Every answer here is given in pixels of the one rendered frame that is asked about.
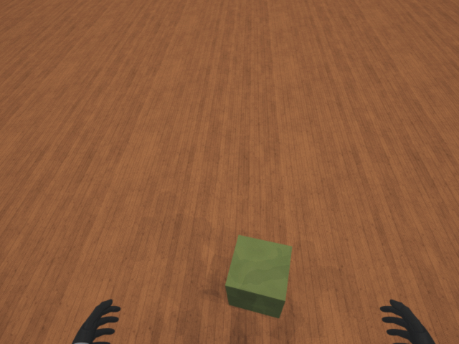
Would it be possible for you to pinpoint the right robot hand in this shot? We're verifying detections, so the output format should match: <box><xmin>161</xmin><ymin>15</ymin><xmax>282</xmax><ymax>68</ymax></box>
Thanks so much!
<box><xmin>380</xmin><ymin>300</ymin><xmax>435</xmax><ymax>344</ymax></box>

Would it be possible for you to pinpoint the carton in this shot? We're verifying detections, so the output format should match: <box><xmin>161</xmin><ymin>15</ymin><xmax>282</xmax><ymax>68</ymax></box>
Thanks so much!
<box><xmin>225</xmin><ymin>235</ymin><xmax>292</xmax><ymax>318</ymax></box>

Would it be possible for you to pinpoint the left robot hand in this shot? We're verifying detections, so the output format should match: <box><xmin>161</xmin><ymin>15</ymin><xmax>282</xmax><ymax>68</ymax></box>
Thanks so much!
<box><xmin>72</xmin><ymin>299</ymin><xmax>120</xmax><ymax>344</ymax></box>

